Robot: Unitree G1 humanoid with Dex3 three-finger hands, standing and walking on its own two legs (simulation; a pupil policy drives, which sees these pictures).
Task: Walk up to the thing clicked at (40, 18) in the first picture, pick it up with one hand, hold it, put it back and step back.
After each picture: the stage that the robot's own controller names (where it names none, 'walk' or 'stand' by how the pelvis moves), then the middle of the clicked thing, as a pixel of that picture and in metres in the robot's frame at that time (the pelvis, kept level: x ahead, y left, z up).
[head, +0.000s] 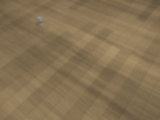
stand; (40, 21) +1.84 +0.58 -0.72
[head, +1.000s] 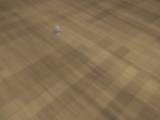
walk; (57, 31) +1.75 +0.26 -0.69
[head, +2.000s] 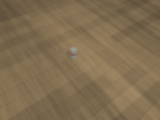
walk; (73, 53) +1.16 +0.09 -0.70
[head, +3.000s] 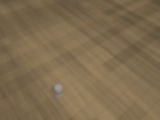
walk; (58, 90) +0.74 +0.17 -0.71
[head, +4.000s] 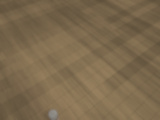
walk; (53, 116) +0.52 +0.20 -0.71
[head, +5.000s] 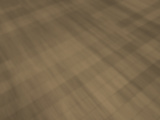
stand; out of the picture +0.40 +0.19 -0.70
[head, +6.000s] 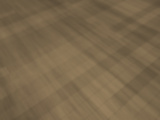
stand; out of the picture +0.38 +0.19 -0.72
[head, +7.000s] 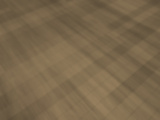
stand; out of the picture +0.37 +0.20 -0.73
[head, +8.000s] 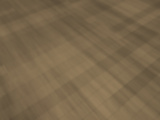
stand; out of the picture +0.38 +0.19 -0.73
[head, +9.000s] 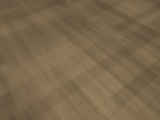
stand; out of the picture +0.38 +0.19 -0.73
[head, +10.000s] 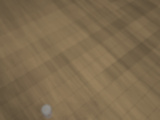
go down; (47, 111) +0.41 +0.19 -0.65
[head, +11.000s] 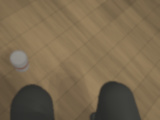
go down; (20, 61) +0.46 +0.24 -0.30
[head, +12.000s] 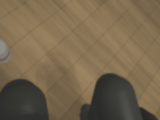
close in; out of the picture +0.45 +0.26 -0.26
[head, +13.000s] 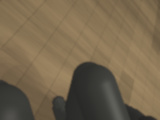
close; out of the picture +0.44 +0.29 -0.22
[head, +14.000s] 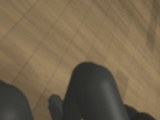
close; out of the picture +0.43 +0.29 -0.23
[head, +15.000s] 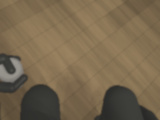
lift; (12, 75) +0.34 +0.25 -0.08
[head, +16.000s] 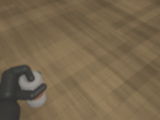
hold; (33, 89) +0.33 +0.17 +0.04
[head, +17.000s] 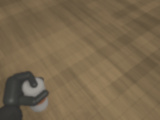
hold; (36, 95) +0.32 +0.17 -0.01
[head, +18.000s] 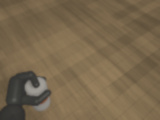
crouch; (38, 94) +0.32 +0.17 -0.01
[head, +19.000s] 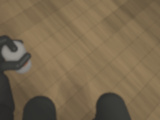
crouch; (18, 58) +0.43 +0.21 -0.10
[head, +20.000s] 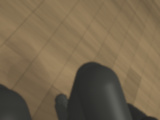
lower; out of the picture +0.43 +0.30 -0.23
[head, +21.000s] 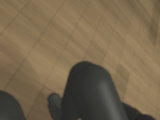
lower; out of the picture +0.44 +0.31 -0.23
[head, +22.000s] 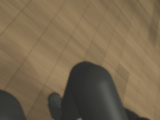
lower; out of the picture +0.44 +0.30 -0.24
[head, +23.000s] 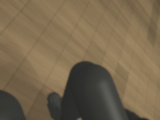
lower; out of the picture +0.44 +0.30 -0.24
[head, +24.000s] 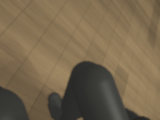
loosen; out of the picture +0.44 +0.29 -0.24
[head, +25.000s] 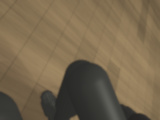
withdraw; out of the picture +0.43 +0.29 -0.24
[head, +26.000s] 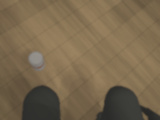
walk; (37, 61) +0.47 +0.22 -0.35
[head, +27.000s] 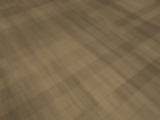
stand; out of the picture +0.40 +0.16 -0.66
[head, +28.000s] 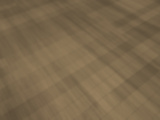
stand; out of the picture +0.41 +0.18 -0.67
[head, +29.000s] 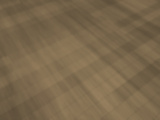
stand; out of the picture +0.41 +0.17 -0.69
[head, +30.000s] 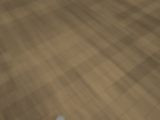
stand; out of the picture +0.43 +0.17 -0.72
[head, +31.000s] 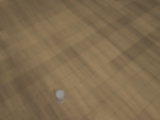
walk; (60, 96) +0.54 +0.17 -0.70
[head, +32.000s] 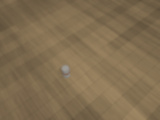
walk; (66, 71) +0.83 +0.23 -0.70
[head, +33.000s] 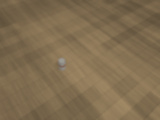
stand; (62, 64) +1.04 +0.19 -0.71
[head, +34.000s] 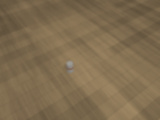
stand; (69, 67) +1.05 +0.16 -0.72
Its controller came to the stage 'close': yes
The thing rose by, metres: 0.71
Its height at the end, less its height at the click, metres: +0.00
